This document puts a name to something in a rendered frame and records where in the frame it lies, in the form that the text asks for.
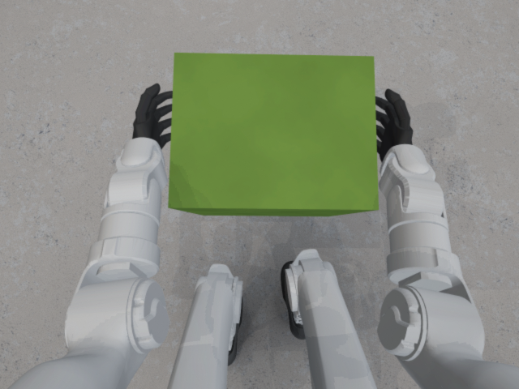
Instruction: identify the robot right foot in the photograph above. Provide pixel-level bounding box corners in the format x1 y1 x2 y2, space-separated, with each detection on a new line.
281 261 306 340

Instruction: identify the robot foot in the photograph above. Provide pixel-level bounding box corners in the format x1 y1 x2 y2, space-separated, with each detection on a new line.
228 306 242 366
281 261 306 340

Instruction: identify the robot right upper arm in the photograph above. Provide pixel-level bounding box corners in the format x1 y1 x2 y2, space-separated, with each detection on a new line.
377 285 519 389

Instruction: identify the robot left foot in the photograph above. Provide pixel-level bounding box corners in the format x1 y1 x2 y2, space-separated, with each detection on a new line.
228 306 242 366

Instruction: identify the right robot forearm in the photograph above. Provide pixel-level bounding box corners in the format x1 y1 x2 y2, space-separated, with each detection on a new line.
379 144 485 349

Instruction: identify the robot right hand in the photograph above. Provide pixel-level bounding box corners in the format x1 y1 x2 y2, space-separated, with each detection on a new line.
375 89 413 162

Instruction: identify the left robot forearm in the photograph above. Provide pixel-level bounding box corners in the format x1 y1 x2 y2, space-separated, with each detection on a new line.
65 137 168 347

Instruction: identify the robot left hand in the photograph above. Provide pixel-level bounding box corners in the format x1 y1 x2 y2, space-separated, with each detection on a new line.
132 83 173 149

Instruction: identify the carton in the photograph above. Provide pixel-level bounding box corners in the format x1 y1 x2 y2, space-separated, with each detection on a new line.
168 53 379 216

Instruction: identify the robot left upper arm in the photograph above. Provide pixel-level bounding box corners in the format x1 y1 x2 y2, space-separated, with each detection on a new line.
7 276 169 389

